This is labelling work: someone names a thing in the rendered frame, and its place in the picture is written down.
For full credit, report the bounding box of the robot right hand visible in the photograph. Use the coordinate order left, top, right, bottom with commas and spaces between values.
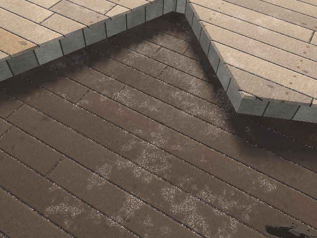
265, 222, 317, 238

